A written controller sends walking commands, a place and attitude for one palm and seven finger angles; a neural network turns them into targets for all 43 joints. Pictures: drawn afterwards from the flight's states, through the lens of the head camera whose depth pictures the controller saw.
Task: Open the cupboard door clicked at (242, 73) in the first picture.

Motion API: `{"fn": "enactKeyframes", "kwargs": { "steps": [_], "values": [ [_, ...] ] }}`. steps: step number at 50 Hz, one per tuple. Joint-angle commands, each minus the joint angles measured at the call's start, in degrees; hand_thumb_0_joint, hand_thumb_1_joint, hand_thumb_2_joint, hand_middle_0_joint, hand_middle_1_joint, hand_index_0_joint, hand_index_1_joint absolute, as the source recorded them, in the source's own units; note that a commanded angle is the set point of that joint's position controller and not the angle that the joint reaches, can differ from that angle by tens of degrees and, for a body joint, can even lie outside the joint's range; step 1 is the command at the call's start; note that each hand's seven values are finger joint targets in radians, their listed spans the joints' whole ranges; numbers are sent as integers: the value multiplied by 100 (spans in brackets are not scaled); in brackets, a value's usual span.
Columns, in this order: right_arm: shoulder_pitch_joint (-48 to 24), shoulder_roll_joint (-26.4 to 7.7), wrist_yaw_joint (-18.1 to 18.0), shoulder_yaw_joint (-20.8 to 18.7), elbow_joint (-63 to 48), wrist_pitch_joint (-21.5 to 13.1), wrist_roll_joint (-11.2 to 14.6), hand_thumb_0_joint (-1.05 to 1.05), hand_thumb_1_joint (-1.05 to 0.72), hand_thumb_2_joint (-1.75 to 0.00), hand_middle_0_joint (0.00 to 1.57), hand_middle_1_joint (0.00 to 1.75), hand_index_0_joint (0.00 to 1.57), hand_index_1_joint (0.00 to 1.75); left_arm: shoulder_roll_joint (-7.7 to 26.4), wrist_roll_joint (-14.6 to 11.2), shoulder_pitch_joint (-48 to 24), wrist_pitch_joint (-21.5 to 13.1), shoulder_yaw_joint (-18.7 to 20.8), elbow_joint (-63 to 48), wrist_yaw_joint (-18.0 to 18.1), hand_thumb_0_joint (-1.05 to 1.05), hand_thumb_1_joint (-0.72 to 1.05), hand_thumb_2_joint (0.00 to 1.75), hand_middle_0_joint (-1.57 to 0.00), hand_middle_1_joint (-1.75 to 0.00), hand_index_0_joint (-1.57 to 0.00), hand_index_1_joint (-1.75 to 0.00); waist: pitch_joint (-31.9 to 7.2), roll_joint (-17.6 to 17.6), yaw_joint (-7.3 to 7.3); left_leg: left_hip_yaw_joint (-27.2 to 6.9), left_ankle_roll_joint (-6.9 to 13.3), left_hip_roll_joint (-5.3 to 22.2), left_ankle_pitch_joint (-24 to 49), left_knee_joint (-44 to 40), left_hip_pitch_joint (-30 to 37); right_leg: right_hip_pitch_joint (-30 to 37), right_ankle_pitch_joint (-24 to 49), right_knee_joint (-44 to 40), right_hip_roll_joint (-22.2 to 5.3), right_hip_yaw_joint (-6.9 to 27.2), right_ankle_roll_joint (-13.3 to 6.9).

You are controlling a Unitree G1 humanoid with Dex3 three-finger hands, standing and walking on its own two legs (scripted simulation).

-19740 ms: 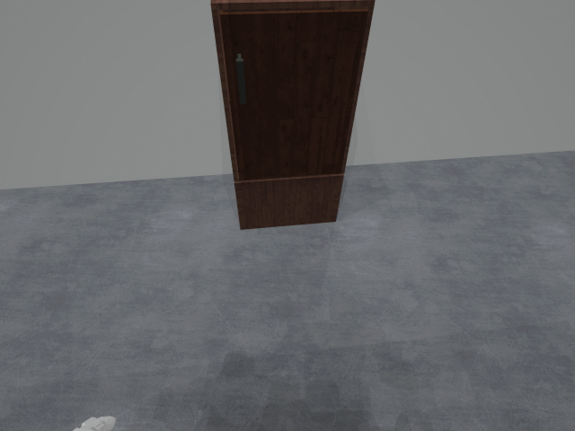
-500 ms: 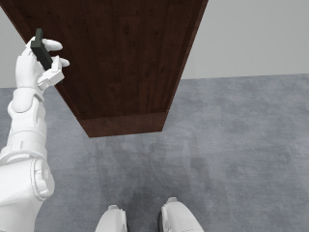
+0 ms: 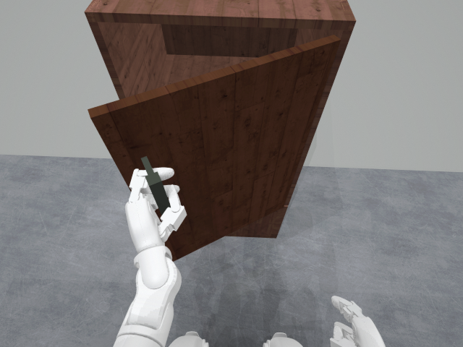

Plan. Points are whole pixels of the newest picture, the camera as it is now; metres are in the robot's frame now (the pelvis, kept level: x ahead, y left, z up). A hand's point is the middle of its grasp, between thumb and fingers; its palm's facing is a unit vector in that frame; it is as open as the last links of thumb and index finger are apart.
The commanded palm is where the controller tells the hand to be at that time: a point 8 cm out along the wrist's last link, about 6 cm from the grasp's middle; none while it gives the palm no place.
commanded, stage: pull the door open along its arc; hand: left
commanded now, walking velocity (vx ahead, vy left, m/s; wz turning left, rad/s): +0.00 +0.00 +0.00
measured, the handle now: (157, 191) +0.37 +0.15 +0.05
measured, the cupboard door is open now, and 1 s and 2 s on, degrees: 30 45 46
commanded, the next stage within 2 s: open thumb and fingers to let go in 0.22 s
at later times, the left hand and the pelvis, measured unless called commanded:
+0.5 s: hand (216, 250) +0.26 +0.04 +0.05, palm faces +0.40 -0.92 -0.02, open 6.2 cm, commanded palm +0.21 +0.09 +0.04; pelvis -0.01 -0.05 +0.00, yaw +3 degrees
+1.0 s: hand (213, 252) +0.26 +0.04 +0.05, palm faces +0.38 -0.93 +0.00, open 14.3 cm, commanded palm +0.21 +0.09 +0.04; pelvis -0.02 -0.04 +0.00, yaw +3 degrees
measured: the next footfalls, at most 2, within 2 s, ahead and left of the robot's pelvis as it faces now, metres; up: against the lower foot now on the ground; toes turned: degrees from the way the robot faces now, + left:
none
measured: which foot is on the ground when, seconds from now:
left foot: down 0.00-1.00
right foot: down 0.00-1.00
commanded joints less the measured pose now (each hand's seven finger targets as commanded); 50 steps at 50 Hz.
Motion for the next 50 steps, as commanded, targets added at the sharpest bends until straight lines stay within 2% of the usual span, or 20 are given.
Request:
{"fn": "enactKeyframes", "kwargs": {
  "steps": [1, 7, 9, 11, 13, 15, 16, 17, 19, 24, 28, 31, 34, 36, 39, 41, 44, 46, 49, 50],
  "values": [
    [-23, -583, -136, -253, -705, -248, -49, 0, -90, -90, 20, 30, 20, 30, -25, 473, -546, -293, -416, -1514, 562, 0, 90, 90, -40, -135, -40, -135, -1547, -279, 38, -230, -131, -97, 2046, -793, 964, 1380, 2158, -615, 76, -56, -98],
    [-390, -408, -203, -124, -900, -428, -47, 0, -90, -90, 20, 30, 20, 30, -631, 543, 598, -154, -1251, -2151, 508, 0, 90, 90, -40, -135, -40, -135, -1261, -349, 56, -238, -104, -137, 1772, -832, 980, 1482, 1982, -769, 40, -56, -119],
    [-477, -361, -191, -84, -939, -507, -43, 0, -90, -90, 20, 30, 20, 30, -776, 589, 1084, -69, -1425, -2250, 489, 0, 90, 90, -40, -135, -40, -135, -1125, -384, 84, -257, -92, -155, 1670, -833, 898, 1484, 1899, -802, 36, -61, -125],
    [-567, -318, -171, -57, -1010, -581, -23, 0, -90, -90, 20, 30, 20, 30, -818, 481, 1619, 1, -1489, -2594, 447, 0, 90, 90, -40, -135, -40, -135, -1235, -283, 162, -221, -90, -202, 1680, -779, 914, 1638, 2036, -852, 19, -6, -122],
    [-574, -327, -193, -25, -980, -637, -17, 0, -90, -90, 20, 30, 20, 30, -847, 451, 1432, 107, -1555, -2561, 464, 0, 90, 90, -40, -135, -40, -135, -1025, -457, 35, -275, -85, -210, 1577, -690, 775, 1524, 2030, -906, -9, 50, -87],
    [-644, -342, -237, -20, -889, -658, -49, 0, -90, -90, 20, 30, 20, 30, -721, 448, 975, 147, -1364, -2432, 573, 0, 90, 90, -40, -135, -40, -135, -869, -425, 10, -286, -104, -237, 1251, -600, 645, 1289, 1603, -1004, -67, 181, -44],
    [-609, -359, -279, -19, -791, -666, -76, 0, -90, -90, 20, 30, 20, 30, -536, 464, 376, 117, -1185, -2375, 660, 0, 90, 90, -40, -135, -40, -135, -850, -497, -73, -306, -102, -248, 1162, -524, 563, 1179, 1472, -1027, -110, 265, -15],
    [-612, -338, -301, -35, -780, -679, -95, 0, -90, -90, 20, 30, 20, 30, -520, 481, 499, 101, -1097, -2268, 684, 0, 83, 87, -40, -134, -40, -134, -937, -509, 16, -301, -114, -272, 1102, -499, 513, 1236, 1384, -1069, -140, 355, -1],
    [-571, -321, -327, -53, -784, -706, -91, 0, -90, -90, 20, 30, 20, 30, -470, 454, 710, 89, -1038, -2209, 648, 0, 69, 81, -38, -133, -38, -133, -1120, -653, 66, -287, -125, -295, 1121, -463, 421, 1483, 1588, -1141, -237, 536, 48],
    [-458, -338, -366, -97, -786, -745, -52, 0, -90, -90, 20, 30, 20, 30, -322, 331, 987, -29, -953, -2294, 435, 0, 34, 66, -36, -129, -36, -129, -1224, -828, 57, -308, -142, -292, 1169, -437, 234, 1927, 2247, -1231, -408, 864, 168],
    [-440, -373, -395, -122, -722, -754, -52, 0, -90, -90, 20, 30, 20, 30, -181, 368, 814, -165, -897, -2223, 345, 0, 6, 54, -34, -126, -34, -126, -1067, -898, -16, -350, -123, -275, 994, -389, 81, 1809, 1863, -1318, -470, 1003, 185],
    [-478, -404, -415, -135, -684, -770, -51, 0, -90, -90, 20, 30, 20, 30, -113, 338, 426, -271, -888, -2169, 268, 0, -15, 45, -32, -124, -32, -124, -1004, -784, -68, -338, -107, -280, 759, -323, -11, 1611, 1285, -1403, -524, 1121, 197],
    [-443, -411, -415, -162, -710, -789, -36, 0, -90, -90, 20, 30, 20, 30, -160, 285, 599, -324, -873, -2076, 230, 0, -36, 36, -31, -122, -31, -122, -1143, -748, 4, -330, -102, -275, 844, -362, 65, 1658, 1317, -1334, -484, 1033, 151],
    [-430, -421, -414, -166, -704, -801, -25, 0, -90, -90, 20, 30, 20, 30, -210, 238, 394, -344, -920, -2124, 235, 0, -50, 30, -30, -120, -30, -120, -1194, -730, -30, -324, -96, -280, 881, -349, 105, 1617, 1400, -1294, -470, 990, 159],
    [-429, -432, -423, -169, -724, -787, -20, 0, -90, -90, 20, 30, 20, 30, -113, 211, 582, -306, -780, -1991, 252, 0, -50, 30, -29, -115, -29, -115, -1197, -867, 32, -320, -98, -282, 887, -376, 58, 1688, 1378, -1294, -459, 974, 155],
    [-404, -431, -419, -179, -725, -782, -23, 0, -90, -90, 20, 30, 20, 30, -190, 259, 382, -323, -878, -2154, 291, 0, -50, 30, -27, -105, -27, -105, -1303, -695, 9, -298, -90, -284, 976, -386, 172, 1635, 1465, -1215, -430, 884, 127],
    [-441, -429, -404, -154, -767, -773, -16, 0, -90, -90, 20, 30, 20, 30, -315, 316, 494, -248, -983, -1913, 353, 0, -50, 30, -25, -90, -25, -90, -1034, -790, 0, -294, -74, -274, 877, -441, 209, 1372, 1078, -1218, -346, 698, 73],
    [-447, -432, -416, -150, -751, -777, -32, 0, -90, -90, 20, 30, 20, 30, -236, 336, 205, -255, -909, -1940, 415, 0, -50, 30, -23, -80, -23, -80, -1053, -852, -13, -297, -67, -280, 797, -427, 196, 1326, 877, -1248, -340, 713, 78],
    [-461, -416, -407, -146, -782, -758, -31, 0, -90, -90, 20, 30, 20, 30, -327, 412, 345, -206, -971, -1888, 479, 0, -50, 30, -21, -65, -21, -65, -1136, -631, 44, -272, -62, -266, 930, -478, 346, 1274, 945, -1134, -254, 541, 7],
    [-444, -427, -405, -133, -768, -760, -37, 0, -90, -90, 20, 30, 20, 30, -354, 411, 99, -191, -1019, -1891, 503, 0, -50, 30, -20, -60, -20, -60, -1131, -654, -12, -286, -56, -265, 917, -497, 369, 1214, 917, -1090, -227, 466, 1]
  ]
}}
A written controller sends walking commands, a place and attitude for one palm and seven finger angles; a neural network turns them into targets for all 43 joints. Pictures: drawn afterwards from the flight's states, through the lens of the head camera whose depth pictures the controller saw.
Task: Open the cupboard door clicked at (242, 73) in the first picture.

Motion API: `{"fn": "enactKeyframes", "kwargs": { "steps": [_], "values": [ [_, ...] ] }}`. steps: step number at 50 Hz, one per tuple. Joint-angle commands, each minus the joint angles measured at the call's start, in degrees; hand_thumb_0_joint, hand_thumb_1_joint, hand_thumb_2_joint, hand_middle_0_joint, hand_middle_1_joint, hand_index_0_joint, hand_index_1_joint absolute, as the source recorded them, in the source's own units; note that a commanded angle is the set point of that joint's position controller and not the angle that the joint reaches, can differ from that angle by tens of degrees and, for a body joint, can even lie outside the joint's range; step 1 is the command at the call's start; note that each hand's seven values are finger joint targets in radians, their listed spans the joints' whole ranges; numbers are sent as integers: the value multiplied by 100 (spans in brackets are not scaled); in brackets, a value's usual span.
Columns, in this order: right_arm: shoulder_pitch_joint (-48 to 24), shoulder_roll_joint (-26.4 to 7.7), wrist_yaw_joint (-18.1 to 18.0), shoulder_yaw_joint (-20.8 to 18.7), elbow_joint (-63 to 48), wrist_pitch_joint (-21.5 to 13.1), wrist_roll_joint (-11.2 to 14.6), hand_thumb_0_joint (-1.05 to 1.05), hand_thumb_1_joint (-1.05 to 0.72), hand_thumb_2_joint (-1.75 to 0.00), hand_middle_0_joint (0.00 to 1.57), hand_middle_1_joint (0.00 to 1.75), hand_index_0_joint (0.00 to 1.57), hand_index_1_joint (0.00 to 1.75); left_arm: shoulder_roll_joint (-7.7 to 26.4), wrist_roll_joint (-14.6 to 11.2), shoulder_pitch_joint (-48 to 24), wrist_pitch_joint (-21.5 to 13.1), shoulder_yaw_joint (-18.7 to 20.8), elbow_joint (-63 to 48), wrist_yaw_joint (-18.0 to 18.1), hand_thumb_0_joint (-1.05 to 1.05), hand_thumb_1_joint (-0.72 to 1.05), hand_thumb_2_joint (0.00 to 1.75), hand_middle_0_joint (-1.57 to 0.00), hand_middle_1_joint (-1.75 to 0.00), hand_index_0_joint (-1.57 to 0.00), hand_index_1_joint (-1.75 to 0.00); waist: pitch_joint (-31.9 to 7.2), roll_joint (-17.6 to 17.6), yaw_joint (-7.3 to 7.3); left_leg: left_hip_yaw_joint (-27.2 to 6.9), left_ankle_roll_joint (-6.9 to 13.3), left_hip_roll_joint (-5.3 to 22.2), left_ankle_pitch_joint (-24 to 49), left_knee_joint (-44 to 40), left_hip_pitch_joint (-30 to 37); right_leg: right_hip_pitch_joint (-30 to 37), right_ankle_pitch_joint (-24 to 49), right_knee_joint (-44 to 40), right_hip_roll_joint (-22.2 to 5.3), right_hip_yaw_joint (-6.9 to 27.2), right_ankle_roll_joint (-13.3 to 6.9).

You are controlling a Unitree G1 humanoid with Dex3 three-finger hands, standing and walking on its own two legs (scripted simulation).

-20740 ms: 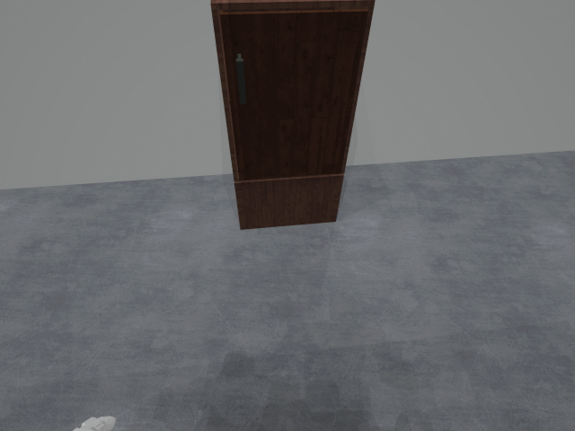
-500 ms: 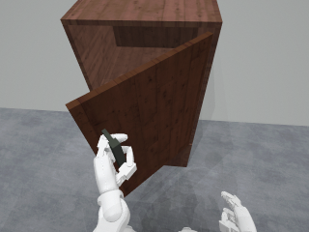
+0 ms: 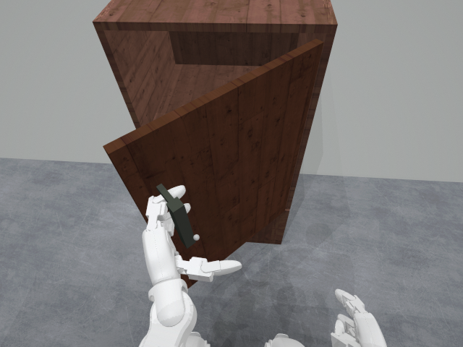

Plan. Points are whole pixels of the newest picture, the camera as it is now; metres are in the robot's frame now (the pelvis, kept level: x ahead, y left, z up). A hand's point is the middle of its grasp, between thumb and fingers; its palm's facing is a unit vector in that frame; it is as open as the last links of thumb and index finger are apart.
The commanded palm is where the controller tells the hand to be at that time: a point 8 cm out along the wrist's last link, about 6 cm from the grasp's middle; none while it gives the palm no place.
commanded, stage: open thumb and fingers to let go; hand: left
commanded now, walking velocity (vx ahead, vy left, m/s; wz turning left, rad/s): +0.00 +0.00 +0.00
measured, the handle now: (176, 217) +0.33 +0.11 +0.05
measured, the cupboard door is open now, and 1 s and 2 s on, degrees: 45 46 46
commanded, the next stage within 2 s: slide the hand sideways off the handle in 0.14 s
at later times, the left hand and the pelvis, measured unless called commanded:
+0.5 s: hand (189, 258) +0.25 +0.08 +0.06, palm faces -0.17 -0.99 +0.03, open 16.2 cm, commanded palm +0.23 +0.13 +0.05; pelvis +0.00 +0.04 -0.01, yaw -1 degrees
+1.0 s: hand (169, 275) +0.23 +0.11 +0.05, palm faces -0.11 -0.99 +0.00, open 16.1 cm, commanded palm +0.20 +0.17 +0.05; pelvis +0.01 +0.04 -0.01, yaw -2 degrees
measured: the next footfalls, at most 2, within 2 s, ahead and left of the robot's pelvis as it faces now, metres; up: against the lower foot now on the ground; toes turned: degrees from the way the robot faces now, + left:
none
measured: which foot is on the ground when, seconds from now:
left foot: down 0.00-1.00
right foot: down 0.00-1.00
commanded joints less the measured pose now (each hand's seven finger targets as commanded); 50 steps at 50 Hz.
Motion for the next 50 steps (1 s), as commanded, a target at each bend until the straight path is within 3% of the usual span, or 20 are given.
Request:
{"fn": "enactKeyframes", "kwargs": {
  "steps": [1, 4, 6, 12, 13, 14, 15, 17, 18, 19, 22, 23, 25, 29, 31, 33, 36, 39, 43, 50],
  "values": [
    [-410, -455, -10, -164, -918, -285, 20, 0, -90, -90, 20, 30, 20, 30, -221, 116, -1017, -286, 3, -1111, 153, 0, -50, 30, -19, -55, -19, -55, -1153, -691, -32, 48, 259, -217, 695, -527, 292, 1134, 966, -1376, -163, 749, 336],
    [-432, -457, 17, -151, -957, -277, 12, 0, -90, -90, 20, 30, 20, 30, -334, 140, -974, -214, -82, -1131, 210, 0, -50, 30, -17, -40, -17, -40, -1234, -487, 10, 41, 257, -206, 801, -593, 417, 1082, 1065, -1237, -83, 562, 284],
    [-426, -452, 20, -137, -949, -256, 13, 0, -90, -90, 20, 30, 20, 30, -330, 133, -1088, -163, -54, -1090, 253, 0, -50, 30, -15, -30, -15, -30, -1174, -538, -16, 36, 252, -199, 818, -610, 439, 1041, 1093, -1218, -60, 504, 280],
    [-501, -463, 56, -121, -979, -232, 14, 0, -90, -90, 20, 30, 20, 30, -570, 169, -1219, -68, -237, -1091, 323, 0, -50, 30, -15, -30, -15, -30, -1140, -467, -27, -12, 235, -173, 814, -646, 523, 856, 958, -1101, 15, 340, 245],
    [-152, -703, 88, -75, -819, -265, 27, 0, -90, -90, 20, 30, 20, 30, 93, 796, -1348, -305, -1372, -1095, -854, 0, -50, 30, -15, -30, -15, -30, -677, -653, -545, -6, 355, -173, 886, -473, 515, 479, 1404, -987, -31, 474, 257],
    [-81, -694, 73, -168, -969, -266, 77, 0, -90, -90, 20, 30, 20, 30, 530, 586, -1576, -545, -886, -1549, -1506, 0, -50, 30, -15, -30, -15, -30, -1293, -348, -316, -12, 371, -178, 1005, -433, 604, 731, 1597, -870, -70, 510, 212],
    [-114, -709, 46, -170, -1061, -278, 112, 0, -90, -90, 20, 30, 20, 30, 634, 473, -1451, -642, -920, -1694, -2008, 0, -50, 30, -15, -30, -15, -30, -1534, -128, -246, -2, 374, -183, 1089, -419, 742, 838, 1702, -796, -71, 540, 182],
    [-62, -712, 24, -137, -1243, -359, 253, 0, -90, -90, 20, 30, 20, 30, 496, 18, -1189, -651, -1081, -1766, -2851, 0, -50, 30, -15, -30, -15, -30, -1384, -171, -299, -69, 377, -172, 1034, -472, 804, 798, 1592, -823, -48, 497, 183],
    [-116, -699, 14, -117, -1379, -399, 333, 0, -90, -90, 20, 30, 20, 30, 335, -337, -1101, -556, -1063, -1889, -3077, 0, -50, 30, -15, -30, -15, -30, -1363, -11, -270, -88, 372, -172, 1000, -530, 858, 808, 1480, -848, -25, 465, 172],
    [-110, -687, -9, -96, -1436, -435, 384, 0, -90, -90, 20, 30, 20, 30, 265, -624, -898, -459, -937, -1881, -3163, 0, -50, 30, -15, -30, -15, -30, -1256, -260, -252, -118, 362, -169, 888, -574, 794, 809, 1323, -890, 3, 395, 206],
    [-156, -717, -19, -90, -1577, -479, 435, 0, -90, -90, 20, 30, 20, 30, 223, -879, -522, -220, -609, -1970, -2911, 0, -50, 30, -15, -30, -15, -30, -1002, -513, -136, -203, 309, -149, 601, -717, 679, 656, 807, -905, 40, 252, 229],
    [-189, -719, 6, -100, -1638, -498, 431, 0, -90, -90, 20, 30, 20, 30, 282, -824, -285, -197, -519, -2080, -2759, 0, -50, 30, -15, -30, -15, -30, -1053, -442, -34, -225, 294, -150, 724, -737, 680, 690, 844, -812, 41, 221, 199],
    [-115, -711, 62, -115, -1712, -464, 382, 0, -90, -90, 20, 30, 20, 30, 420, -621, -30, -158, -421, -2304, -2470, 0, -50, 30, -15, -30, -15, -30, -1154, -414, -10, -185, 280, -137, 840, -669, 666, 642, 954, -698, 29, 217, 199],
    [-68, -710, 130, -117, -1817, -369, 314, 0, -90, -90, 20, 30, 20, 30, 546, -202, 292, -181, -469, -2401, -2202, 0, -50, 30, -15, -30, -15, -30, -973, -418, -13, -173, 268, -117, 718, -595, 450, 488, 815, -582, 29, 263, 175],
    [-56, -689, 139, -108, -1864, -329, 307, 0, -90, -90, 20, 30, 20, 30, 601, -143, 327, -194, -465, -2535, -2184, 0, -50, 30, -15, -30, -15, -30, -919, -278, -4, -146, 266, -129, 595, -574, 405, 434, 711, -584, 25, 279, 170],
    [-59, -703, 118, -105, -1900, -285, 316, 0, -90, -90, 20, 30, 20, 30, 713, -144, 563, -153, -343, -2548, -2206, 0, -50, 30, -15, -30, -15, -30, -937, -356, 34, -165, 267, -117, 594, -587, 361, 480, 693, -583, 51, 278, 161],
    [-50, -691, 68, -83, -1916, -260, 330, 0, -90, -90, 20, 30, 20, 30, 759, -288, 542, -145, -260, -2793, -2297, 0, -50, 30, -15, -30, -15, -30, -944, -247, 1, -142, 260, -129, 565, -577, 400, 513, 717, -608, 62, 289, 176],
    [-4, -694, 51, -87, -1934, -278, 352, 0, -90, -90, 20, 30, 20, 30, 741, -449, 1001, -147, -221, -2925, -2402, 0, -50, 30, -15, -30, -15, -30, -1031, -312, -10, -158, 256, -113, 778, -552, 462, 576, 946, -579, 90, 254, 191],
    [13, -707, 14, -95, -1935, -290, 355, 0, -90, -90, 20, 30, 20, 30, 1023, -558, 1326, -168, 135, -3036, -2520, 0, -50, 30, -15, -30, -15, -30, -1031, -326, 53, -120, 261, -137, 927, -470, 331, 726, 1164, -554, 94, 294, 193],
    [64, -722, 10, -138, -1974, -326, 368, 0, -90, -90, 20, 30, 20, 30, 1259, -735, 1922, -325, 423, -3296, -2801, 0, -50, 30, -15, -30, -15, -30, -1063, -226, 65, -76, 251, -152, 1106, -306, 239, 696, 1431, -417, 103, 324, 211]
  ]
}}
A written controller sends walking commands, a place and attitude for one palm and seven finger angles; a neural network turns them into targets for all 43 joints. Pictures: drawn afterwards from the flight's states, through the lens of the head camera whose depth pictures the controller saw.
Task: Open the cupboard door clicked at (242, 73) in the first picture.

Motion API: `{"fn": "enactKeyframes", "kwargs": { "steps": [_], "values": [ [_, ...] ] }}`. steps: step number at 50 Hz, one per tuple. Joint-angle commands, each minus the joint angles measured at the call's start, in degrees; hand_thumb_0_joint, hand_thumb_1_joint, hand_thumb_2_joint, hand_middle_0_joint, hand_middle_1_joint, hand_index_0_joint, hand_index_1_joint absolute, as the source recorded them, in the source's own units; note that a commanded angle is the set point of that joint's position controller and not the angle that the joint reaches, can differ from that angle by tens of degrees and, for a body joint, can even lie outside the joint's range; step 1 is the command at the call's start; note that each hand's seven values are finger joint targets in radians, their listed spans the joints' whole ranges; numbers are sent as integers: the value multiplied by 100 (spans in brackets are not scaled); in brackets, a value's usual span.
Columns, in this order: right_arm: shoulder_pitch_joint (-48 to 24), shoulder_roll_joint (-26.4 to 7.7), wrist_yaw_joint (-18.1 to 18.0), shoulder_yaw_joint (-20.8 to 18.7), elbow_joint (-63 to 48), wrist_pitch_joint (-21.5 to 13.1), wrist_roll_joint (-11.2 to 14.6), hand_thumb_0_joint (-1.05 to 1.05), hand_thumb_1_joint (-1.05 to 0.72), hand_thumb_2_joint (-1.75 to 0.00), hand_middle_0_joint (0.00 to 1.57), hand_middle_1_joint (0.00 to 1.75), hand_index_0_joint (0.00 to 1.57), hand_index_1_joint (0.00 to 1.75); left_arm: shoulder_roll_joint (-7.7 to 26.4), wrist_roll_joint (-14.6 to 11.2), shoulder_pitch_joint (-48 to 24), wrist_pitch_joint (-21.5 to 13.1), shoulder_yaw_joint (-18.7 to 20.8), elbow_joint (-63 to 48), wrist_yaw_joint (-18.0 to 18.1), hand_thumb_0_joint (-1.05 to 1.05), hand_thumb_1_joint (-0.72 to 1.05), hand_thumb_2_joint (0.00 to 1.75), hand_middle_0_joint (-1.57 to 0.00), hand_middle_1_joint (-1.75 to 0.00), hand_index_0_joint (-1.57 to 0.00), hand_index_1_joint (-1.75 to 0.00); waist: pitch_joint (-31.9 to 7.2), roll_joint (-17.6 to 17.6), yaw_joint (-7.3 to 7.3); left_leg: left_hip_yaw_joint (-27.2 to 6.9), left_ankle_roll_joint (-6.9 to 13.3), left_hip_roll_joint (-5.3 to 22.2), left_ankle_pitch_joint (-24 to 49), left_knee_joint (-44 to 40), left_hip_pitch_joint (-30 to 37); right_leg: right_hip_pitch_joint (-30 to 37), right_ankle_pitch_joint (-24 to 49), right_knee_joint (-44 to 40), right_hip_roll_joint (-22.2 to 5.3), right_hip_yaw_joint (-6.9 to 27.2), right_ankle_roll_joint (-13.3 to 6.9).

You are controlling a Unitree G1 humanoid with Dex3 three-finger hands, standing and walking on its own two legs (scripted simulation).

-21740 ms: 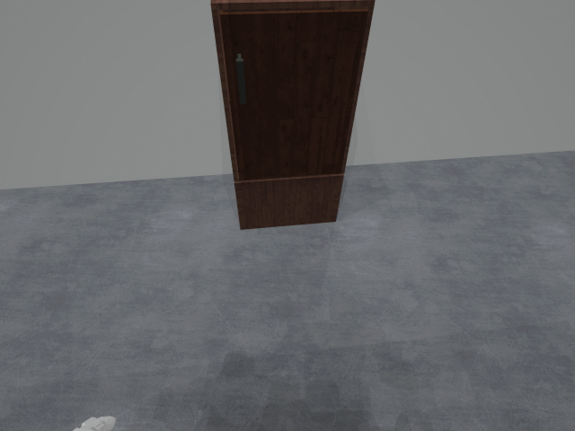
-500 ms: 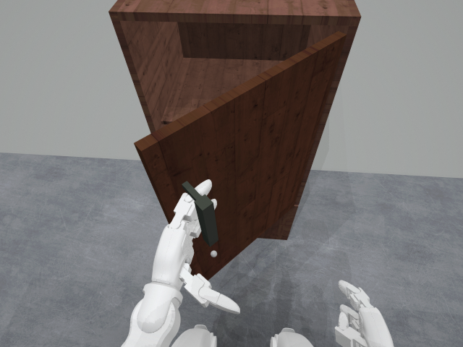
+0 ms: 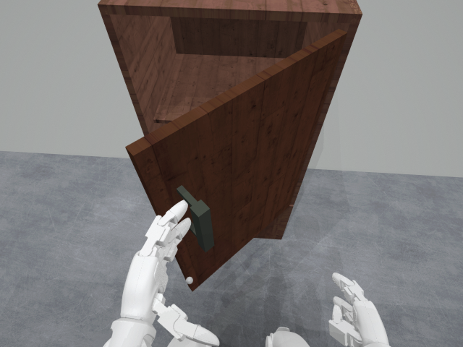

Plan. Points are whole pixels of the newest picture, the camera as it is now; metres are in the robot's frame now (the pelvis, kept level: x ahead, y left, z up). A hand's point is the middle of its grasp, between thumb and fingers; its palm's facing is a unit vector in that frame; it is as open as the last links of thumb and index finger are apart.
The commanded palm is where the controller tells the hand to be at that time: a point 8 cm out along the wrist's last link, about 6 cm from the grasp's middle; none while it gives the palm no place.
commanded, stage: slide the hand sideways off the handle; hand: left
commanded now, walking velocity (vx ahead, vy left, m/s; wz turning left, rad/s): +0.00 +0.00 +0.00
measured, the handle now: (195, 220) +0.31 +0.08 +0.06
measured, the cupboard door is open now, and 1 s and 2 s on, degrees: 46 46 46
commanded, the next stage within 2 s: draw the hand back to the body in 0.44 s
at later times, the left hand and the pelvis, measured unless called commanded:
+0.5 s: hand (148, 310) +0.17 +0.13 +0.06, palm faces -0.03 -1.00 -0.03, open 16.3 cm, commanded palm +0.15 +0.18 +0.06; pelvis +0.00 -0.02 -0.01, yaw +1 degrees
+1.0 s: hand (96, 299) +0.17 +0.17 +0.12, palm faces -0.02 -1.00 -0.07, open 16.3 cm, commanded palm +0.14 +0.23 +0.14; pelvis +0.00 +0.00 +0.02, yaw +1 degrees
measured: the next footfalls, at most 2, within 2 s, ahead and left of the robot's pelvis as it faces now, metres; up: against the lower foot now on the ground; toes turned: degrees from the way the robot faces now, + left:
none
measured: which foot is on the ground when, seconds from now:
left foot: down 0.00-1.00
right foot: down 0.00-1.00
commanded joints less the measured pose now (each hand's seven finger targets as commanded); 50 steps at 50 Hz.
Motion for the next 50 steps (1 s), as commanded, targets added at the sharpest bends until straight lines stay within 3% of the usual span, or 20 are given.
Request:
{"fn": "enactKeyframes", "kwargs": {
  "steps": [1, 8, 12, 15, 16, 17, 18, 19, 23, 27, 30, 36, 40, 47, 50],
  "values": [
    [-215, -626, -37, -350, -980, -335, 30, 0, -90, -90, 20, 30, 20, 30, 159, -176, 352, -500, 451, -1402, -36, 0, -50, 30, -15, -30, -15, -30, -1154, -262, 81, -235, -39, -128, 1586, -896, 520, 954, 1721, -779, 141, 128, -78],
    [-267, -627, -92, -420, -963, -346, 81, 0, -90, -90, 20, 30, 20, 30, 472, -477, 848, -635, 904, -1586, -408, 0, -50, 30, -15, -30, -15, -30, -1147, -297, 88, -198, -21, -164, 1634, -702, 275, 1086, 1969, -776, 134, 254, -48],
    [-286, -661, -147, -439, -947, -385, 102, 0, -90, -90, 20, 30, 20, 30, 590, -642, 804, -750, 1060, -1623, -642, 0, -50, 30, -15, -30, -15, -30, -992, -253, 22, -183, -24, -179, 1316, -565, 89, 862, 1587, -830, 120, 359, -11],
    [-283, -673, -196, -470, -907, -424, 116, 0, -90, -90, 20, 30, 20, 30, 699, -785, 927, -800, 1240, -1618, -836, 0, -50, 30, -15, -30, -15, -30, -1131, -360, 26, -175, -20, -180, 1318, -448, -6, 943, 1617, -842, 90, 464, 17],
    [-296, -663, -210, -474, -910, -422, 124, 0, -90, -90, 20, 30, 20, 30, 755, -848, 1084, -792, 1350, -1585, -918, 0, -50, 30, -15, -30, -15, -30, -1170, -314, 92, -171, -32, -185, 1303, -440, -76, 1025, 1595, -861, 73, 521, 20],
    [-290, -671, -227, -476, -906, -422, 140, 0, -90, -90, 20, 30, 20, 30, 744, -900, 1072, -783, 1345, -1556, -1008, 0, -50, 30, -15, -30, -15, -30, -1101, -446, 26, -170, -25, -184, 1251, -407, -102, 1008, 1584, -924, 62, 562, 55],
    [-321, -671, -248, -477, -900, -431, 149, 0, -90, -90, 20, 30, 20, 30, 847, -961, 1048, -783, 1456, -1595, -1100, 0, -50, 30, -15, -30, -15, -30, -1160, -292, 66, -168, -24, -196, 1301, -365, -154, 1121, 1653, -923, 33, 643, 41],
    [-319, -661, -264, -490, -882, -423, 155, 0, -90, -90, 20, 30, 20, 30, 932, -1012, 1174, -765, 1610, -1526, -1170, 0, -50, 30, -15, -30, -15, -30, -1157, -380, 99, -164, -33, -188, 1307, -354, -176, 1151, 1701, -931, 16, 661, 68],
    [-362, -709, -309, -458, -899, -509, 189, 0, -90, -90, 20, 30, 20, 30, 741, -1187, 834, -750, 1354, -1615, -1406, 0, -50, 30, -15, -30, -15, -30, -943, -289, -51, -197, 1, -190, 1135, -325, -174, 855, 1264, -998, 44, 617, 63],
    [-341, -721, -327, -485, -887, -559, 178, 0, -90, -90, 20, 30, 20, 30, 933, -1196, 912, -749, 1560, -1612, -1385, 0, -50, 30, -15, -30, -15, -30, -1067, -305, 64, -219, -10, -176, 1076, -342, -170, 792, 959, -936, 64, 558, 22],
    [-363, -702, -342, -468, -983, -519, 231, 0, -90, -90, 20, 30, 20, 30, 1204, -1166, 900, -615, 1769, -2062, -1255, 0, -50, 30, -15, -30, -15, -30, -1154, 57, 175, -192, 3, -185, 1161, -624, 194, 967, 935, -1039, 108, 467, -26],
    [-368, -688, -405, -379, -983, -502, 299, 0, -90, -90, 20, 30, 20, 30, 1119, -1274, 996, -193, 1832, -2021, -1163, 0, -50, 30, -15, -30, -15, -30, -657, -153, 93, -234, 6, -165, 947, -1057, 476, 1112, 644, -1481, 156, 329, 25],
    [-397, -743, -446, -335, -910, -576, 311, 0, -90, -90, 20, 30, 20, 30, 1304, -1361, 888, -30, 2044, -1957, -1276, 0, -50, 30, -15, -30, -15, -30, -489, -161, 78, -250, 8, -149, 907, -1243, 630, 1259, 484, -1720, 135, 353, 32],
    [-385, -748, -444, -284, -819, -788, 346, 0, -90, -90, 20, 30, 20, 30, 1436, -1545, 918, 107, 2302, -2337, -1420, 0, -50, 30, -15, -30, -15, -30, -480, 129, 170, -332, -12, -112, 1308, -1685, 1228, 1608, 1147, -1764, 222, 62, 6],
    [-417, -751, -424, -272, -749, -860, 368, 0, -90, -90, 20, 30, 20, 30, 1456, -1565, 980, 219, 2380, -2389, -1451, 0, -40, 34, -15, -30, -15, -30, -455, 226, 196, -354, -30, -95, 1537, -1826, 1438, 1748, 1408, -1804, 242, -18, 0]
  ]
}}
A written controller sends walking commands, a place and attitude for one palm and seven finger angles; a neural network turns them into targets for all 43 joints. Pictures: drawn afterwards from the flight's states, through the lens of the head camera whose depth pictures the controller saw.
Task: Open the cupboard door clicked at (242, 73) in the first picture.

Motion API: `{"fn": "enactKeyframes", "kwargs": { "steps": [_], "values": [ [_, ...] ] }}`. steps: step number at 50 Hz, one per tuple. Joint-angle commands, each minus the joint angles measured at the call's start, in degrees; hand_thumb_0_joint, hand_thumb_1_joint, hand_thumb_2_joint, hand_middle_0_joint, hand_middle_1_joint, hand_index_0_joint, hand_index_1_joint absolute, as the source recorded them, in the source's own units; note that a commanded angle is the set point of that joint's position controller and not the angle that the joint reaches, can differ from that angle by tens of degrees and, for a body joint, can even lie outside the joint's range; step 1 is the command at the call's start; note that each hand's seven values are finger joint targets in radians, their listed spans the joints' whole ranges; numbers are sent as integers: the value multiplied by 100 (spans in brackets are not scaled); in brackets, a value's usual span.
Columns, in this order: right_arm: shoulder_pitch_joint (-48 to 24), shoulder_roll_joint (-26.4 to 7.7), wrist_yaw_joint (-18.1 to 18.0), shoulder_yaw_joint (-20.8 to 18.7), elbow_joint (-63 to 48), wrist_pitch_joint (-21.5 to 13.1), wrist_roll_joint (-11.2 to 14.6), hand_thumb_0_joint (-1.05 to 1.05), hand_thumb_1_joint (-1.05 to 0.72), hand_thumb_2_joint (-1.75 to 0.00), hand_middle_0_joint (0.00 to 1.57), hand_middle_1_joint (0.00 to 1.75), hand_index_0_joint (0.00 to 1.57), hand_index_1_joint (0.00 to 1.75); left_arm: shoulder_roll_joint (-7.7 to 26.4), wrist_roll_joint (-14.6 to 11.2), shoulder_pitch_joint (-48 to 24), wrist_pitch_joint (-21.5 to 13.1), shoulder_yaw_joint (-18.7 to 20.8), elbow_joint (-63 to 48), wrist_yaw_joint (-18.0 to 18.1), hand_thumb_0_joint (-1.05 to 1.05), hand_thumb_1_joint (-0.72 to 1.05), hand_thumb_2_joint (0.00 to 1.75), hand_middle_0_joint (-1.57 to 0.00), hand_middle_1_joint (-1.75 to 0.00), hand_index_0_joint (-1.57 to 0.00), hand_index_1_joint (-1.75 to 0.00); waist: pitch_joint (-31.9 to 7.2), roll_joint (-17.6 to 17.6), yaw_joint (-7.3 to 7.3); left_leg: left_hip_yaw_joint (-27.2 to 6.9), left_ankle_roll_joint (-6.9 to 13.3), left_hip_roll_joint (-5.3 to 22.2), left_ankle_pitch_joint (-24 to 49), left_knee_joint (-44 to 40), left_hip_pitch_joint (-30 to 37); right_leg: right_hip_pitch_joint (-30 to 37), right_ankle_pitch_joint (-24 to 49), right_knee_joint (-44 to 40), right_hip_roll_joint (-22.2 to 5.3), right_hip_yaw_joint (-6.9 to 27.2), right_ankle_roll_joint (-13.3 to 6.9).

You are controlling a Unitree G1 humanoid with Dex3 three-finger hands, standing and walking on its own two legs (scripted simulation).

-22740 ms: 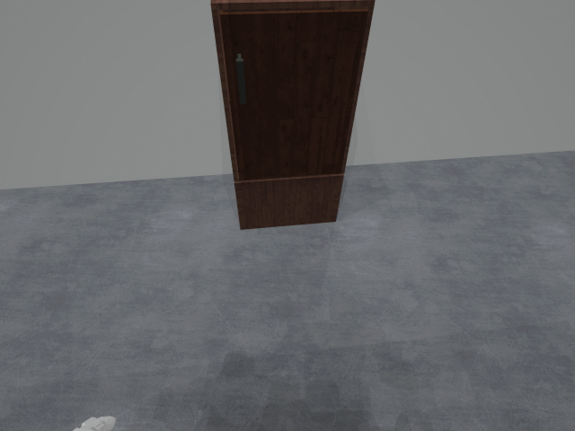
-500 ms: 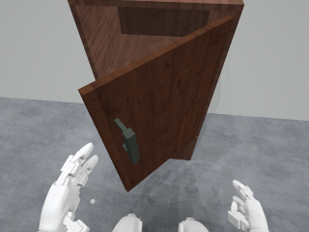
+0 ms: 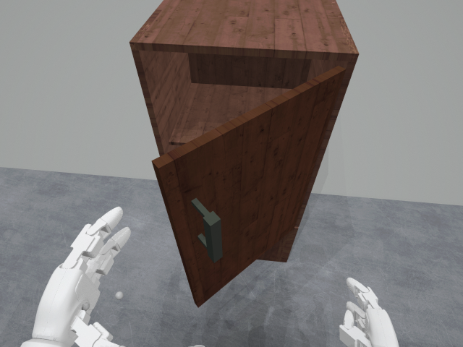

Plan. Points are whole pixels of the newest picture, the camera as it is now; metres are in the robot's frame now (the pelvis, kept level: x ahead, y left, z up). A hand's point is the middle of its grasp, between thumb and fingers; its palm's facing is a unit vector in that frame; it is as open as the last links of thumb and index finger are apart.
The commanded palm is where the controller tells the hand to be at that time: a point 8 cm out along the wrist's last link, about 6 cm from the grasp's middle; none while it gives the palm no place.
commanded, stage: draw the hand back to the body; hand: left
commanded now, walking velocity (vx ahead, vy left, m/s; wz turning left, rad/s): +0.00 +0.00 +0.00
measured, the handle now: (206, 231) +0.31 +0.07 +0.04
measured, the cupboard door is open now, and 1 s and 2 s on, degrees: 46 46 46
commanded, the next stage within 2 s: step back with the hand held close in 1.12 s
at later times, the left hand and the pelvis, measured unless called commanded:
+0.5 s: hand (43, 240) +0.21 +0.25 +0.17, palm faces +0.34 -0.85 -0.39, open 12.0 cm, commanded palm +0.16 +0.29 +0.20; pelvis +0.03 +0.02 +0.05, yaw +0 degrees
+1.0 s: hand (28, 211) +0.22 +0.25 +0.21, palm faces +0.43 -0.81 -0.39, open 7.5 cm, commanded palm +0.17 +0.29 +0.23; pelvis +0.03 +0.00 +0.06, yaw -1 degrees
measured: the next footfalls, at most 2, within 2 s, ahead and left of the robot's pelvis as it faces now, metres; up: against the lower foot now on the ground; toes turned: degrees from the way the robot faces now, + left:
none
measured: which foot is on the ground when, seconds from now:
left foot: down 0.00-1.00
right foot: down 0.00-1.00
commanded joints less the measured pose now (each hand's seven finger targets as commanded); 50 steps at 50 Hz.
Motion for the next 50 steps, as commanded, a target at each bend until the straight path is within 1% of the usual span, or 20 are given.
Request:
{"fn": "enactKeyframes", "kwargs": {
  "steps": [1, 2, 3, 4, 5, 7, 8, 9, 14, 17, 21, 23, 28, 36, 37, 40, 43, 46, 49, 50],
  "values": [
    [-585, -612, -2, -255, -940, -466, 44, 0, -90, -90, 20, 30, 20, 30, 612, -147, -72, -271, 549, -1414, -15, 0, -36, 36, -16, -30, -16, -30, -397, 148, 66, -220, -46, -126, 1307, -1286, 573, 687, 1094, -999, 168, 89, -29],
    [-585, -611, -7, -250, -923, -488, 46, 0, -90, -90, 20, 30, 20, 30, 624, -172, -108, -201, 585, -1389, -36, 0, -32, 37, -16, -30, -16, -30, -326, 79, 53, -222, -42, -121, 1256, -1325, 602, 694, 1064, -1062, 169, 83, -16],
    [-587, -596, -177, -254, -905, -382, -42, 0, -90, -90, 20, 30, 20, 30, 1563, 775, -48, 159, 887, -1580, 842, 0, -29, 39, -16, -30, -16, -30, -437, -45, 367, -167, -8, -29, 1226, -1664, 654, 982, 922, -1397, 9, 404, -120],
    [-634, -495, -228, -161, -969, -361, -90, 0, -90, -90, 20, 30, 20, 30, 912, 881, -17, 372, 452, -1824, 1208, 0, -26, 40, -16, -30, -16, -30, -99, 60, 180, -126, -5, -80, 1199, -1762, 772, 910, 910, -1547, -27, 374, -78],
    [-537, -469, -239, -152, -836, -313, -96, 0, -90, -90, 20, 30, 20, 30, 767, 1032, 64, 558, 336, -1647, 1459, 0, -22, 42, -16, -30, -16, -30, 62, 247, 147, -123, -9, -38, 1205, -1840, 885, 956, 893, -1604, -58, 320, -63],
    [-560, -504, -247, -127, -761, -270, -120, 0, -90, -90, 20, 30, 20, 30, 897, 1202, 51, 715, 421, -1829, 1751, 0, -15, 45, -16, -30, -16, -30, 7, 218, 158, -162, -6, -7, 1484, -1981, 1170, 1164, 1096, -1704, -52, 252, -59],
    [-614, -518, -259, -124, -697, -275, -143, 0, -90, -90, 20, 30, 20, 30, 994, 1250, 59, 761, 523, -1781, 1851, 0, -12, 47, -16, -30, -16, -30, -72, -34, 179, -180, 6, -1, 1689, -2064, 1273, 1377, 1265, -1782, -51, 224, -59],
    [-644, -529, -261, -113, -677, -283, -148, 0, -90, -90, 20, 30, 20, 30, 977, 1295, 63, 792, 516, -1834, 1903, 0, -8, 48, -16, -30, -16, -30, -57, 31, 174, -167, -1, 24, 1867, -2148, 1430, 1459, 1368, -1822, -53, 217, -37],
    [-816, -568, -268, -54, -452, -355, -192, 0, -90, -90, 20, 30, 20, 30, 1096, 1354, -473, 834, 695, -1666, 2075, 0, 9, 55, -17, -30, -17, -30, 345, -89, 166, -209, -22, 45, 1748, -2711, 1834, 1854, 1296, -2304, -63, 197, -30],
    [-862, -571, -249, -47, -314, -396, -209, 0, -90, -90, 20, 30, 20, 30, 1153, 1362, -629, 816, 857, -1646, 2098, 0, 20, 60, -18, -30, -18, -30, 343, 72, 200, -189, -40, 52, 1955, -2954, 2164, 2139, 1446, -2519, -61, 208, -32],
    [-964, -579, -196, -53, -139, -444, -242, 0, -90, -90, 20, 30, 20, 30, 1223, 1345, -708, 788, 1079, -1606, 2088, 0, 34, 66, -18, -30, -18, -30, 331, 102, 265, -185, -93, 82, 2680, -3214, 2517, 2579, 1880, -2725, -60, 189, -36],
    [-1009, -597, -171, -71, -46, -455, -259, 0, -90, -90, 20, 30, 20, 30, 1284, 1345, -760, 776, 1208, -1576, 2080, 0, 41, 69, -18, -30, -18, -30, 335, 283, 295, -172, -134, 109, 3041, -3328, 2695, 2751, 2070, -2837, -68, 189, -47],
    [-1095, -608, -121, -124, 72, -407, -281, 0, -90, -90, 20, 30, 20, 30, 1449, 1308, -971, 734, 1560, -1517, 2069, 0, 58, 76, -19, -30, -19, -30, 361, 94, 329, -105, -142, 120, 3210, -3569, 2931, 3038, 2265, -3085, -33, 204, -44],
    [-1195, -604, -73, -183, 212, -304, -296, 0, -90, -90, 20, 30, 20, 30, 1706, 1231, -1374, 643, 2095, -1523, 2065, 0, 87, 88, -20, -30, -20, -30, 337, 185, 359, 18, -101, 80, 3485, -3707, 3191, 3299, 2676, -3310, -34, 264, -29],
    [-1205, -600, -72, -191, 226, -286, -291, 0, -90, -90, 20, 30, 20, 30, 1733, 1207, -1424, 641, 2156, -1463, 2063, 0, 90, 90, -20, -30, -20, -30, 354, 45, 359, 35, -78, 72, 3444, -3712, 3204, 3305, 2717, -3339, -30, 266, -22],
    [-1226, -620, -47, -222, 240, -211, -289, 0, -90, -90, 20, 30, 20, 30, 1398, 1190, -1274, 694, 1849, -1134, 1976, 0, 90, 90, -20, -30, -20, -30, 581, 37, 329, 99, -37, 73, 3373, -3750, 3228, 3224, 2716, -3433, -41, 273, 8],
    [-1276, -646, -61, -261, 244, -159, -293, 0, -90, -90, 20, 30, 20, 30, 1491, 1183, -1340, 687, 1884, -1082, 1955, 0, 90, 90, -20, -30, -20, -30, 562, -191, 340, 115, 3, 51, 3100, -3777, 3232, 3262, 2647, -3509, -26, 290, 10],
    [-1306, -614, -70, -252, 226, -157, -300, 0, -90, -90, 20, 30, 20, 30, 1655, 1192, -1467, 641, 2004, -1330, 1972, 0, 90, 90, -20, -30, -20, -30, 355, 10, 359, 139, 26, 5, 3027, -3764, 3315, 3344, 2665, -3529, -38, 349, 10],
    [-1344, -592, -108, -245, 251, -213, -303, 0, -90, -90, 20, 30, 20, 30, 1769, 1203, -1563, 608, 2078, -1443, 1990, 0, 90, 90, -20, -30, -20, -30, 376, 170, 370, 149, 24, -14, 2932, -3765, 3343, 3329, 2625, -3575, -45, 386, 4],
    [-1331, -570, -107, -234, 268, -227, -301, 0, -90, -90, 20, 30, 20, 30, 1716, 1206, -1499, 601, 2050, -1389, 1992, 0, 90, 90, -20, -30, -20, -30, 471, 81, 366, 136, 14, -14, 2921, -3785, 3300, 3316, 2589, -3581, -28, 356, 3]
  ]
}}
